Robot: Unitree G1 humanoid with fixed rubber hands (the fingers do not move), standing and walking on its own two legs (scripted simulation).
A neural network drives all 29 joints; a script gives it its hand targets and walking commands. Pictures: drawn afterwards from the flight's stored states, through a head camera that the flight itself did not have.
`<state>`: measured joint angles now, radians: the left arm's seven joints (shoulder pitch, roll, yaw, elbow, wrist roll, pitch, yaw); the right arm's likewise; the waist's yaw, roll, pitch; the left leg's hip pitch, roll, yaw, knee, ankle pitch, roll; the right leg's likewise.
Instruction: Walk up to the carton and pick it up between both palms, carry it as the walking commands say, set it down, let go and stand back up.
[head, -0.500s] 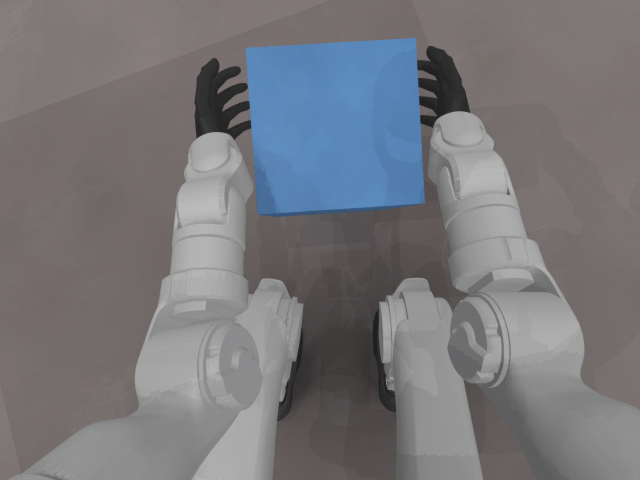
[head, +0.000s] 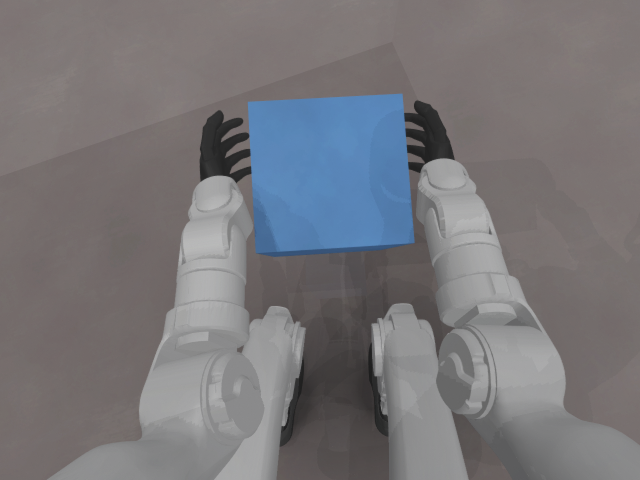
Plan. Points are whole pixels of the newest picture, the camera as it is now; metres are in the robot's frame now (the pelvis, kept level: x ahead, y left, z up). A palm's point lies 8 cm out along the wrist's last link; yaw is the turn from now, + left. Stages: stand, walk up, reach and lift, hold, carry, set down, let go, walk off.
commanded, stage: reach and lift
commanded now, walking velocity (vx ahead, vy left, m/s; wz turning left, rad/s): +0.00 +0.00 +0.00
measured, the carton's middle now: (326, 190) +0.47 +0.01 -0.13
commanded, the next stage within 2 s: none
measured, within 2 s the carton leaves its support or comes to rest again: neither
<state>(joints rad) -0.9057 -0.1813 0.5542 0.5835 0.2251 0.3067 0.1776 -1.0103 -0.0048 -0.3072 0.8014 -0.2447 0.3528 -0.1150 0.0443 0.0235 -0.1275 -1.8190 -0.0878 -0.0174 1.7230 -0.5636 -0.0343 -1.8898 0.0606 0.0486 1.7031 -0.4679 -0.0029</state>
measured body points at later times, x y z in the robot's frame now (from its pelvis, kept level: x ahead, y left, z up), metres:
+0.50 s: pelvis +0.01 +0.00 +0.06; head +0.21 -0.03 +0.46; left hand +0.45 +0.14 +0.02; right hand +0.47 -0.13 +0.00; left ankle +0.09 +0.12 -0.48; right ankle +0.12 -0.11 -0.48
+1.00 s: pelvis +0.03 +0.00 +0.13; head +0.19 -0.03 +0.55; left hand +0.44 +0.14 +0.09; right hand +0.45 -0.12 +0.07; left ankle +0.09 +0.12 -0.48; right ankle +0.12 -0.11 -0.48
